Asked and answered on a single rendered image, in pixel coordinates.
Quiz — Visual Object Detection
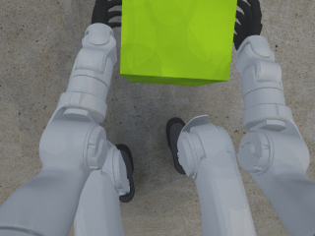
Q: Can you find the robot right hand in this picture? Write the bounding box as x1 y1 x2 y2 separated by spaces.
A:
233 0 263 50

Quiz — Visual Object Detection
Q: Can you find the robot left hand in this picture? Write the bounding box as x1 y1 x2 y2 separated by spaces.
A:
91 0 122 29

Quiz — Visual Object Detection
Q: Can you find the carton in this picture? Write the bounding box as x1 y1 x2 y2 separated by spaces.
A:
120 0 237 87

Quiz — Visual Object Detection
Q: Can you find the right robot forearm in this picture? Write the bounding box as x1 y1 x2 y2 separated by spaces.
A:
235 34 310 155

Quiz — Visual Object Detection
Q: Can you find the left robot foot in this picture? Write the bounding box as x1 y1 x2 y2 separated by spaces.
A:
116 144 135 203

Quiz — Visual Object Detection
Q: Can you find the left robot forearm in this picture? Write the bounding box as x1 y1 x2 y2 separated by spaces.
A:
38 23 117 161

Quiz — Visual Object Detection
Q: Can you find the robot right thigh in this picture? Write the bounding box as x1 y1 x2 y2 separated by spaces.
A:
179 123 257 236

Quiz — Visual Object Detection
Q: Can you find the right robot upper arm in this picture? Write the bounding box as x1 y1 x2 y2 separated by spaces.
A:
236 129 315 236

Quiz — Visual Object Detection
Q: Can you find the left robot upper arm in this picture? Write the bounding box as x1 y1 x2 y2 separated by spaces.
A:
0 119 108 236

